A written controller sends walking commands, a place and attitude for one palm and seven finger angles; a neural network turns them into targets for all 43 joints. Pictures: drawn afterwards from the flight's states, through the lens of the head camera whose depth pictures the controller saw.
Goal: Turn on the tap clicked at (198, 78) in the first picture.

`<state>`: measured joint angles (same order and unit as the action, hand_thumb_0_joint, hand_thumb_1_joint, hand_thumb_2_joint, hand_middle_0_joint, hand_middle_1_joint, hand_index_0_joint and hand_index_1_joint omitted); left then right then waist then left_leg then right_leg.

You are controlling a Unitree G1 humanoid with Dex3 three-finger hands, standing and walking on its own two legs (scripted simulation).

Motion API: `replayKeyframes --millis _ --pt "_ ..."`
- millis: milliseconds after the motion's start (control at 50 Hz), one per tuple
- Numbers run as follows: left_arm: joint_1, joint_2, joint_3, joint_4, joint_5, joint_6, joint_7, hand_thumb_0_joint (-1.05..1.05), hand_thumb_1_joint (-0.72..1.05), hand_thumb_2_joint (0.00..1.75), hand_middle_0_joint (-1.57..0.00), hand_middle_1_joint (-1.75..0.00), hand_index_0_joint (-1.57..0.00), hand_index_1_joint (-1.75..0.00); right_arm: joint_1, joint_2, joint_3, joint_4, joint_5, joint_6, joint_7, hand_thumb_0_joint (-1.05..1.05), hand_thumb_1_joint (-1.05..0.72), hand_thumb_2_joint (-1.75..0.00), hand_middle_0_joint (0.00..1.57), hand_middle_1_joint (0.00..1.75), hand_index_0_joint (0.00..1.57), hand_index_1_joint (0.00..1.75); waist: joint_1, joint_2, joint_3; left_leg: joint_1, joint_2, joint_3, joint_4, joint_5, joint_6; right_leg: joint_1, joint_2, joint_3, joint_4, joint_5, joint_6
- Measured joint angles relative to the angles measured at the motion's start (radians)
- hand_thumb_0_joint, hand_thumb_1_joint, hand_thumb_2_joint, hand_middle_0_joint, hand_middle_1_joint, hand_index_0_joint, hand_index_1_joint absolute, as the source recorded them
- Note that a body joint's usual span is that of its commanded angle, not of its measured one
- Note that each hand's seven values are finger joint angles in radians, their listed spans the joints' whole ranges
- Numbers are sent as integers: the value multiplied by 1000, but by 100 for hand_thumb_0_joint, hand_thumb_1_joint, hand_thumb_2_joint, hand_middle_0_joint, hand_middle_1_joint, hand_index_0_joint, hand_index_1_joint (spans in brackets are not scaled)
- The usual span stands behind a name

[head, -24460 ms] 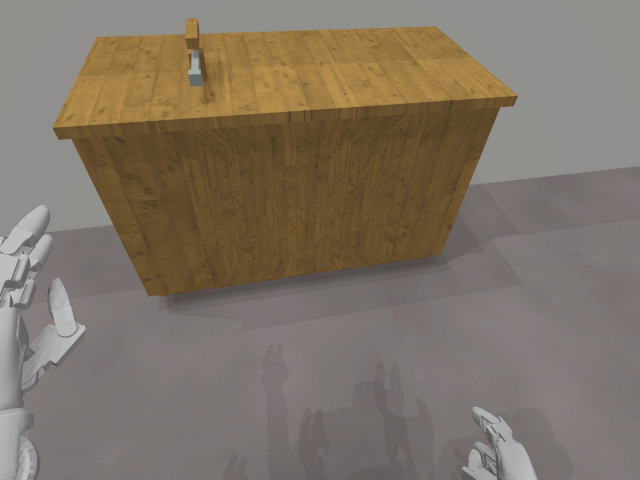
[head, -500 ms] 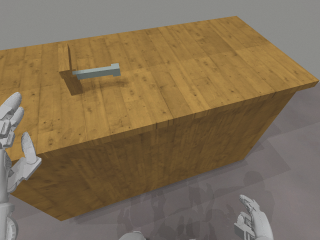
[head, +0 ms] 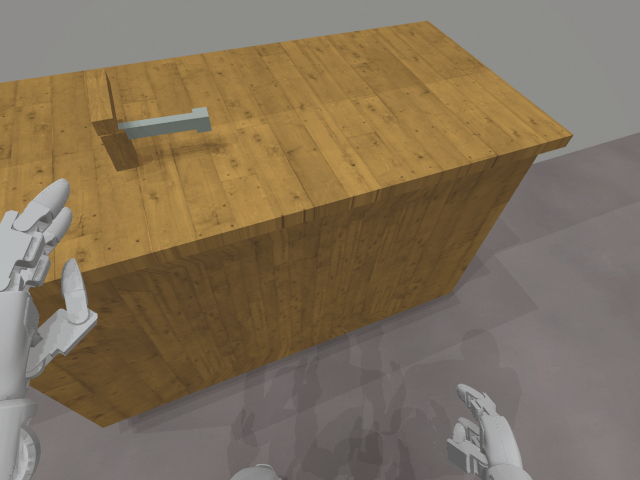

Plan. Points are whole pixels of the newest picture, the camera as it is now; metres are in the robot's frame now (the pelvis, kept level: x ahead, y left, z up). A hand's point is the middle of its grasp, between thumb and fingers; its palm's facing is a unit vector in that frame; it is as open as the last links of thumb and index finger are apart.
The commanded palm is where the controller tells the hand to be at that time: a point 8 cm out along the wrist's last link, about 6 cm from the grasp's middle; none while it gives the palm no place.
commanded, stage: step back with the hand held close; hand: left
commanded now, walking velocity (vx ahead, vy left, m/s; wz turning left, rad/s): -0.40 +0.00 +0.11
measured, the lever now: (201, 119) +0.62 +0.26 +0.07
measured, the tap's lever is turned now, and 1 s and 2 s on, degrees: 86 86 86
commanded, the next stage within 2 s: stop stepping back and stand still in 0.06 s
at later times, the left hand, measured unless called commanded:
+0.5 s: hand out of the picture +0.09 +0.23 +0.16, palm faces +0.47 -0.82 -0.32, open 7.4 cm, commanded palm +0.03 +0.26 +0.18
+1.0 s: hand out of the picture +0.05 +0.25 +0.16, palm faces +0.51 -0.79 -0.35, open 7.4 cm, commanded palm -0.01 +0.28 +0.18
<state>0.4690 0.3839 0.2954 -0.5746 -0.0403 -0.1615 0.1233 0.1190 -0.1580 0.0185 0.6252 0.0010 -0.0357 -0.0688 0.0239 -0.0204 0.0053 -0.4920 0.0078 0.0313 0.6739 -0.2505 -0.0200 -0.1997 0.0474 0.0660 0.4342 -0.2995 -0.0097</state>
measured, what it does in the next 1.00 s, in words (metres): walks backwards: left foot, then right foot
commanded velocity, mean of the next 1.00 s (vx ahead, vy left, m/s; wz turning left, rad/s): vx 0.08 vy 0.03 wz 0.02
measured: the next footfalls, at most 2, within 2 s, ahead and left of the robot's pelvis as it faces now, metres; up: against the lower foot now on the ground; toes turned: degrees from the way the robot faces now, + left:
left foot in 0.04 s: +0.07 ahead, +0.09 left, +0.00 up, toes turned +2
right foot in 0.32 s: -0.05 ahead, -0.10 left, +0.00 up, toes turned +4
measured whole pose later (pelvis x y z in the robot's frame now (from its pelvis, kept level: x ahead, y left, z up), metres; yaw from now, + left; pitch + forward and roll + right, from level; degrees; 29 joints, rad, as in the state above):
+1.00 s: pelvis -0.14 -0.01 -0.01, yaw +5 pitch -3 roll +0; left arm 0.43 0.33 0.33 -0.45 -0.04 -0.14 0.17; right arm 0.23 -0.23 0.00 0.63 0.01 -0.11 -0.08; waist 0.00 0.00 0.04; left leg -0.26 0.03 0.04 0.56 -0.23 0.01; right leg -0.28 0.01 -0.06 0.58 -0.26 -0.02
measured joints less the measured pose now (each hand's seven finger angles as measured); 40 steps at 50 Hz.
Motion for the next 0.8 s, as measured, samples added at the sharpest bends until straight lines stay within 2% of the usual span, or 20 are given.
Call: replayKeyframes --millis 40,80,120,160,220,280,320,340,380,420,460,500,540,560,600,660,700,740,780,800 --pt "28 19 21 -12 -4 -9 -4 1 89 90 -21 -30 -21 -30 21 -19 -1 -26 4 9 -7 1 -90 -90 20 30 20 30 -18 1 -8 66 -4 3 -75 114 7 -12 6 2 8 5 4" --pt "19 42 38 -6 -11 -12 -3 1 89 90 -21 -30 -21 -30 24 -31 -15 -34 14 12 -13 1 -90 -90 20 30 20 30 -31 -12 8 112 -15 7 -164 88 48 -40 -1 -4 52 3 17" --pt "14 59 57 12 -18 -5 3 1 89 90 -21 -30 -21 -30 17 -34 -25 -35 12 7 -7 1 -90 -90 20 30 20 29 -32 -35 25 130 -23 24 -218 93 66 -95 -6 4 152 -65 24" --pt "17 58 59 20 -21 16 11 1 89 90 -21 -30 -21 -30 19 -39 -31 -37 5 -15 3 1 -90 -90 20 30 20 29 -37 -35 40 142 -18 27 -260 133 67 -134 2 0 230 -123 25" --pt "43 44 47 5 -23 43 24 1 89 90 -21 -30 -21 -30 36 -43 -33 -41 3 -52 12 1 -90 -90 20 30 20 29 -47 -23 48 152 -8 19 -306 186 61 -156 3 -19 274 -121 28" --pt "89 41 41 -13 -28 60 36 1 89 90 -21 -30 -21 -30 68 -43 -27 -46 0 -67 5 1 -90 -90 20 30 20 29 -56 -11 34 143 -6 3 -316 214 52 -114 -13 -49 203 -113 19" --pt "109 47 48 -13 -24 60 43 1 89 90 -21 -30 -21 -30 85 -43 -21 -48 -4 -62 -2 1 -90 -90 20 30 20 29 -53 -13 21 107 -16 -3 -266 167 40 -56 -32 -65 67 -75 2" --pt "107 38 47 -6 -20 57 45 1 89 90 -21 -30 -21 -30 83 -48 -22 -40 -6 -54 -3 1 -90 -90 20 30 20 29 -45 -2 23 77 -15 -15 -200 82 29 -57 -28 -72 43 14 -10" --pt "95 9 38 4 -12 59 44 1 89 90 -21 -30 -21 -30 84 -59 -27 -8 -8 -42 -3 1 -90 -90 20 30 20 29 -20 10 19 18 -26 -40 13 -39 14 -69 -24 -71 44 89 -23" --pt "72 -20 30 30 -6 53 42 1 89 90 -21 -30 -21 -30 102 -61 -29 19 -2 -35 -3 1 -90 -90 20 30 20 29 -5 2 -2 5 -30 -30 158 -72 13 -70 -35 -65 34 103 -21" --pt "31 -42 21 74 0 47 43 1 89 90 -21 -30 -21 -30 129 -61 -28 32 3 -32 -9 1 -90 -90 20 30 20 29 -7 -9 -28 50 -18 -9 160 -92 21 -70 -51 -74 26 107 -17" --pt "-12 -61 11 115 4 48 49 1 89 90 -21 -30 -21 -30 151 -67 -27 34 5 -36 -17 1 -90 -90 20 30 20 29 -16 -12 -51 139 -2 6 54 -134 38 -81 -64 -88 41 103 -15" --pt "-37 -80 1 129 3 51 56 1 89 90 -21 -30 -21 -30 165 -89 -29 18 2 -45 -23 1 -90 -90 20 30 20 30 -33 19 -71 229 20 -21 -96 -213 61 -117 -56 -109 94 63 -12" --pt "-51 -80 2 134 2 50 59 1 89 90 -21 -30 -21 -30 158 -91 -33 17 1 -50 -26 1 -90 -90 20 30 20 30 -47 22 -62 228 18 -30 -119 -156 50 -136 -58 -111 134 30 -8" --pt "-53 -61 17 139 2 56 62 1 89 90 -21 -30 -21 -30 144 -78 -30 15 6 -54 -30 1 -90 -90 20 30 20 29 -57 12 -39 224 10 -24 -102 -64 36 -154 -55 -97 217 -49 7" --pt "-14 -31 45 138 9 55 59 1 89 90 -21 -30 -21 -30 152 -48 -16 11 5 -70 -21 1 -90 -90 20 30 20 29 -68 7 -37 228 9 -20 -88 -47 26 -125 -37 -109 223 -81 13" --pt "-6 -31 44 139 15 48 53 1 89 90 -21 -30 -21 -30 159 -42 -11 13 -2 -74 -13 1 -90 -90 20 30 20 29 -66 33 -26 213 23 -36 -40 -100 29 -100 -20 -127 176 18 -24" --pt "-10 -41 33 134 16 39 43 1 89 90 -21 -30 -21 -30 157 -37 -14 34 -2 -69 -1 1 -90 -90 20 30 20 29 -50 36 -17 159 15 -44 110 -165 38 -95 -19 -137 163 49 -53" --pt "-15 -63 22 130 12 29 33 1 89 90 -21 -30 -21 -30 151 -40 -15 57 -2 -64 10 1 -90 -90 20 30 20 29 -33 32 -10 104 4 -39 260 -158 38 -81 -23 -136 132 58 -60" --pt "-15 -72 19 129 9 24 30 1 89 90 -21 -30 -21 -30 150 -41 -15 62 -1 -63 13 1 -90 -90 20 30 20 29 -28 28 -7 92 3 -29 284 -150 37 -73 -27 -133 112 67 -59"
